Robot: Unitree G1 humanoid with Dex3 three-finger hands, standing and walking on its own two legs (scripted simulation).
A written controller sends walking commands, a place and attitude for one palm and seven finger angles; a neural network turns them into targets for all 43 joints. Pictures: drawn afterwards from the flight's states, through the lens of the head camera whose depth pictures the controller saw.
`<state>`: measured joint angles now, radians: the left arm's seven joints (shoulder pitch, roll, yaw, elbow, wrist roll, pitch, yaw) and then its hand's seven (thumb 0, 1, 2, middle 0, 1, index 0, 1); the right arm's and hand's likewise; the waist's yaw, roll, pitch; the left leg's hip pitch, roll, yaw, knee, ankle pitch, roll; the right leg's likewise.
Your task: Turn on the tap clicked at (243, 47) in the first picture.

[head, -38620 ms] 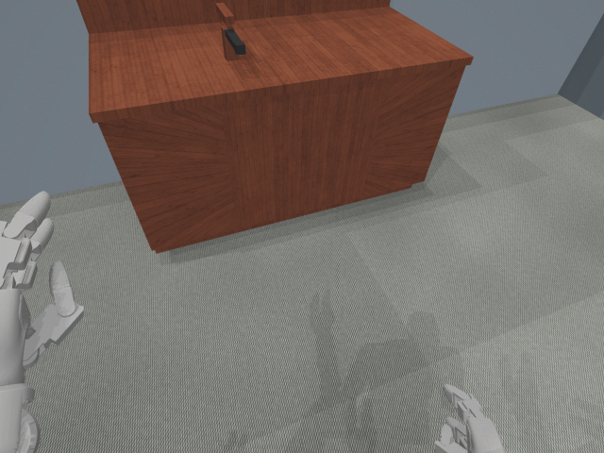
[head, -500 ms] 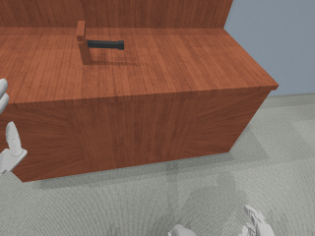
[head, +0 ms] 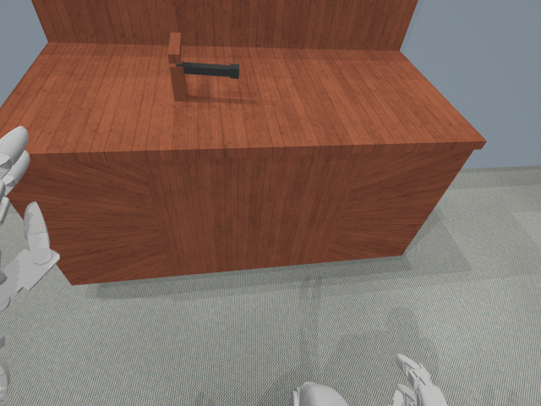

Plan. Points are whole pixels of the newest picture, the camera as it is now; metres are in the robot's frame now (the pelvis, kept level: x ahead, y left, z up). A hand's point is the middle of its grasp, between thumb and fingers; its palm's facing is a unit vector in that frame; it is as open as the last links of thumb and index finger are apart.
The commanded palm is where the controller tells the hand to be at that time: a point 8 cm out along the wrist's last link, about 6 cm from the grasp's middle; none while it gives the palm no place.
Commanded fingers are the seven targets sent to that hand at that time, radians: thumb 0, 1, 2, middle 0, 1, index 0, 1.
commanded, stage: stop stepping back and stand still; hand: left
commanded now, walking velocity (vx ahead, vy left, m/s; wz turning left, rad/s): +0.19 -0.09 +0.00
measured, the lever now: (234, 71) +0.92 +0.16 +0.05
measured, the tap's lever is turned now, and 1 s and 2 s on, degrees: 83 83 83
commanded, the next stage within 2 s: stand and check the lever's angle in 0.16 s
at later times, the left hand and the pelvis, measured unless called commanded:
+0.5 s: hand (104, 222) +0.25 +0.21 +0.20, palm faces +0.39 -0.83 -0.39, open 7.5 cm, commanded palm +0.20 +0.25 +0.20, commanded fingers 0.00 0.90 0.90 -0.20 -0.30 -0.20 -0.30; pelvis +0.03 -0.03 +0.01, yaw -1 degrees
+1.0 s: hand (112, 217) +0.27 +0.21 +0.18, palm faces +0.39 -0.84 -0.38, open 7.5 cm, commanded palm +0.22 +0.25 +0.20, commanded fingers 0.00 0.90 0.90 -0.20 -0.30 -0.20 -0.30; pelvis +0.06 -0.03 +0.02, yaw +0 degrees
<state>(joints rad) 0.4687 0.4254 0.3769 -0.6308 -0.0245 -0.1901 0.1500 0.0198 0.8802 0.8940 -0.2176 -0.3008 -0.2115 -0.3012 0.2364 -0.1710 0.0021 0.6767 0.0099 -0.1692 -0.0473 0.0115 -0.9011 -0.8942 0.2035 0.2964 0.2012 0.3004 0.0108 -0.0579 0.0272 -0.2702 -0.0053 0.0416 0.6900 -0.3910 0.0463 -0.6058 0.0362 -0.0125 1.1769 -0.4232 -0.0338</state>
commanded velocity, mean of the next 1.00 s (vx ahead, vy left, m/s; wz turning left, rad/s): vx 0.01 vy -0.01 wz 0.00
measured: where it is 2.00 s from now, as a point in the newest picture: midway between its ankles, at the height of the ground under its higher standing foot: outside the picture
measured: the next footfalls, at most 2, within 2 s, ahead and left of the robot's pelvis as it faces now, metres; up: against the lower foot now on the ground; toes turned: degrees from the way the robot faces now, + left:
right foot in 0.26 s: +0.09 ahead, -0.15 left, +0.00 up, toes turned -2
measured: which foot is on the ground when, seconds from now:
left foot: down 0.00-1.00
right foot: up 0.00-0.24, down 0.26-1.00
